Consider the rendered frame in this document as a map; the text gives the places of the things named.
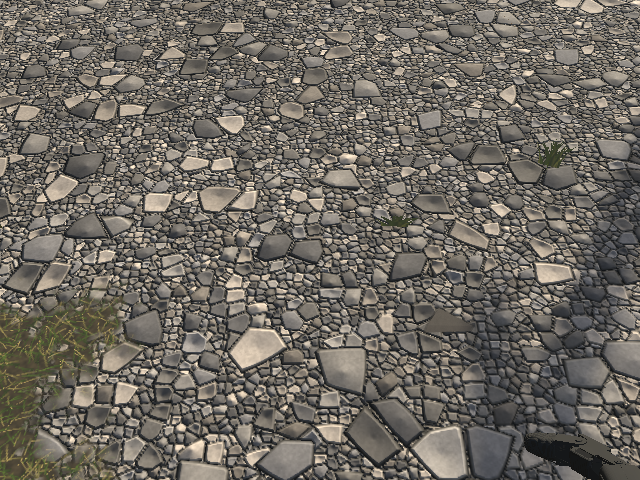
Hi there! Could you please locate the robot right hand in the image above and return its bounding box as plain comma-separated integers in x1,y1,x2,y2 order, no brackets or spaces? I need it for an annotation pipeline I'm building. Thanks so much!
524,432,640,480

